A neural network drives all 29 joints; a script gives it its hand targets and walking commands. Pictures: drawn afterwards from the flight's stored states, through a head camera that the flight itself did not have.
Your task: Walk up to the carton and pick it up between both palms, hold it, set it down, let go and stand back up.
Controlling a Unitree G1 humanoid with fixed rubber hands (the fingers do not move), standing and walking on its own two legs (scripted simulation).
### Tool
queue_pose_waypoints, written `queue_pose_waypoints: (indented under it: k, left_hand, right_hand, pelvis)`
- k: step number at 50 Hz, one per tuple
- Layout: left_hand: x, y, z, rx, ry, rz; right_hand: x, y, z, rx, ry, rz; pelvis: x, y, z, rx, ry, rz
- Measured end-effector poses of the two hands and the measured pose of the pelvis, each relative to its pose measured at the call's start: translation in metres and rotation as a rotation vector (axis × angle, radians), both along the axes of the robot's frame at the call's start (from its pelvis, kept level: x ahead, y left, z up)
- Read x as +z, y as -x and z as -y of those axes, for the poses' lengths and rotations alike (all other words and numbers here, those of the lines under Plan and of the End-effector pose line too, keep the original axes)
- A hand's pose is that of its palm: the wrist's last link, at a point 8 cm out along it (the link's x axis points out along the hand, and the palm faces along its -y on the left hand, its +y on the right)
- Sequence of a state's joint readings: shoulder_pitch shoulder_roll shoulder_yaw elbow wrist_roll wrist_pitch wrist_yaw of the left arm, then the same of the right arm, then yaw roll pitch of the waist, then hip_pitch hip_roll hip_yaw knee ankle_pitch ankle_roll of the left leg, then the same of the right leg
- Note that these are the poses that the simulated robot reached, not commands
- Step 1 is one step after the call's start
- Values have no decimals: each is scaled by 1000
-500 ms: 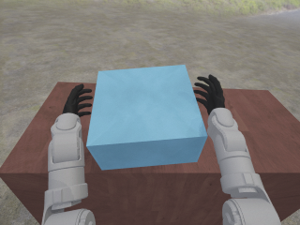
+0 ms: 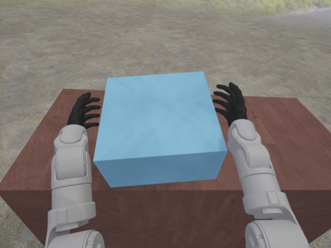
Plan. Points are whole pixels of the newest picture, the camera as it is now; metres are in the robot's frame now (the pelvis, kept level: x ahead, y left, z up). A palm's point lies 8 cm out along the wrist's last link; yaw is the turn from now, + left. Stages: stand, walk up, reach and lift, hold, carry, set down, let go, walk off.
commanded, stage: hold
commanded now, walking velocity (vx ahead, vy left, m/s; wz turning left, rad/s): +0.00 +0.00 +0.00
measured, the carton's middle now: (159, 126) +0.42 +0.00 +0.11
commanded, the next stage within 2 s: none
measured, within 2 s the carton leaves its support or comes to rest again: neither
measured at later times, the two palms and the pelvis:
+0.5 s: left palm (77, 128) +0.34 +0.19 +0.17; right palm (236, 118) +0.35 -0.17 +0.20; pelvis -0.01 +0.00 +0.00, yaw +0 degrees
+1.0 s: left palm (78, 127) +0.35 +0.19 +0.17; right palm (236, 116) +0.36 -0.17 +0.20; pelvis +0.00 +0.00 +0.00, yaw +0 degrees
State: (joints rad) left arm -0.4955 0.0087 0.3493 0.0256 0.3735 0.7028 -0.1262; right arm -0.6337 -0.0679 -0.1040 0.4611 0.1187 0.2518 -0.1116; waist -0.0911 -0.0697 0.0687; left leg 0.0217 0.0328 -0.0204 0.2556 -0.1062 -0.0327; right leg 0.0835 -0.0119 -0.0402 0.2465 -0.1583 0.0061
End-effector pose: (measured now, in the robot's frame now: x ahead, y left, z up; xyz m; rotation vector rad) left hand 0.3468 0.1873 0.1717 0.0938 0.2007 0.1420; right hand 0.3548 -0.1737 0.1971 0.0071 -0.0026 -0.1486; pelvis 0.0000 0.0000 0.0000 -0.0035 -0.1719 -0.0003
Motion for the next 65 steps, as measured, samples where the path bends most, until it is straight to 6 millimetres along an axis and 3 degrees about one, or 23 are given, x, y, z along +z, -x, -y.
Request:
queue_pose_waypoints:
  k: [27,65]
  left_hand:
    - [-1,6,1,0,10,-15]
    - [0,1,4,-1,6,7]
  right_hand:
    - [0,5,1,0,-3,-15]
    - [-3,2,4,-2,-22,-1]
  pelvis:
    - [0,8,-2,-6,-1,-9]
    - [1,-3,-8,-18,-1,-17]
